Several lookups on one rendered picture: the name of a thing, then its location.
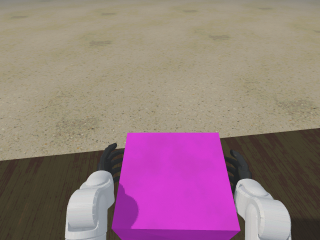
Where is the robot right hand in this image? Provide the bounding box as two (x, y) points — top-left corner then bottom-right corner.
(224, 149), (252, 195)

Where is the left robot forearm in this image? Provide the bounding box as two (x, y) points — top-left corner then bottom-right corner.
(65, 170), (115, 240)

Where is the robot left hand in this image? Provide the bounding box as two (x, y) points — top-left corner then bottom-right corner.
(96, 143), (125, 184)

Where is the right robot forearm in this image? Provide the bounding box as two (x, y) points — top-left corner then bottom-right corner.
(234, 178), (292, 240)

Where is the carton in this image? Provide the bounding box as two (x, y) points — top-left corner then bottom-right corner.
(111, 132), (241, 240)

